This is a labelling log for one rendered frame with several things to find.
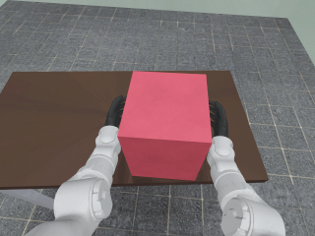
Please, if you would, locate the left robot forearm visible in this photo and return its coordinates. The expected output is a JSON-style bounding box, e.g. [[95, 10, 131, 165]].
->
[[53, 125, 121, 217]]

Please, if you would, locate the robot left hand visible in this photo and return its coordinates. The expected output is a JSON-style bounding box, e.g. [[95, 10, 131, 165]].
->
[[104, 94, 127, 128]]

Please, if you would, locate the right robot forearm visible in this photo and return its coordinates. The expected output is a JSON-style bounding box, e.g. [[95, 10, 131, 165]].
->
[[207, 136, 285, 236]]

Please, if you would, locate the table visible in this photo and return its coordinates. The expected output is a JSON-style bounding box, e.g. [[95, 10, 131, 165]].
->
[[0, 70, 269, 209]]

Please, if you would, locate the right robot upper arm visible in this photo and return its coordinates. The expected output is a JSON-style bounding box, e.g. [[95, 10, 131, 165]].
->
[[220, 197, 285, 236]]

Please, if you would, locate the left robot upper arm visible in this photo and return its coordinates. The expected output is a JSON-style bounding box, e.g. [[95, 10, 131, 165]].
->
[[25, 177, 112, 236]]

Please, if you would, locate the robot right hand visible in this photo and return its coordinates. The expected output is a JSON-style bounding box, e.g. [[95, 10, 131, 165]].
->
[[209, 100, 228, 138]]

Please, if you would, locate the carton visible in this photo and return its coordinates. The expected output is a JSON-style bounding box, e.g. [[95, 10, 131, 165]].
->
[[117, 71, 213, 181]]

